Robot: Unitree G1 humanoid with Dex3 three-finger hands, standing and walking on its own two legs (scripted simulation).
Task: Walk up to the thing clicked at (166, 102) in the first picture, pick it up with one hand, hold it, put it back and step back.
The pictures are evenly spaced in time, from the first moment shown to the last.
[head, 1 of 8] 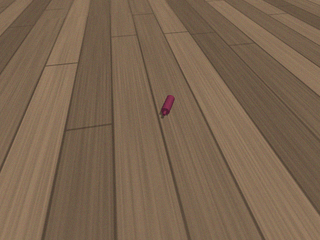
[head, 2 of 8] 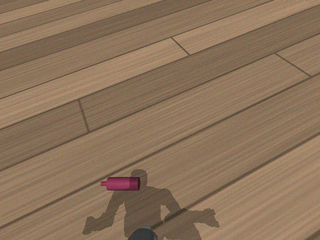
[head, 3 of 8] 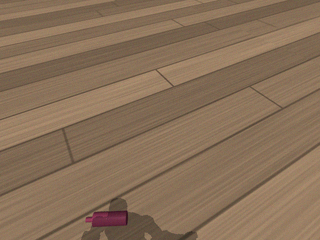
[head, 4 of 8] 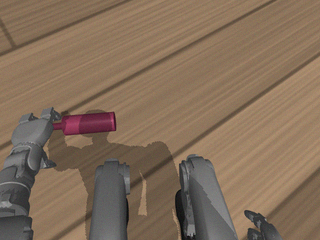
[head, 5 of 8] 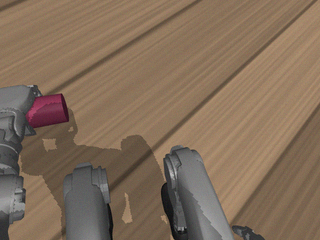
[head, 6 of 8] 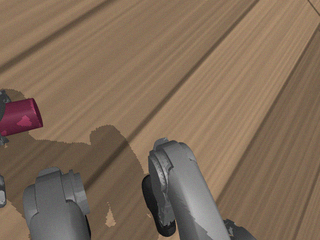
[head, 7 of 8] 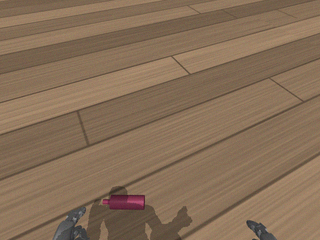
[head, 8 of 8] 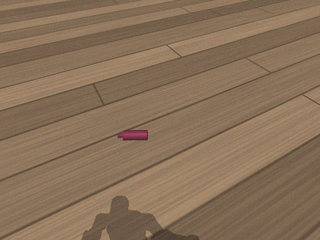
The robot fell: no
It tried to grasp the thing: yes
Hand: left
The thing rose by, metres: 0.69
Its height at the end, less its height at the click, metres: +0.00
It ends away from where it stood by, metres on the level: 0.00
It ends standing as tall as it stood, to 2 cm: yes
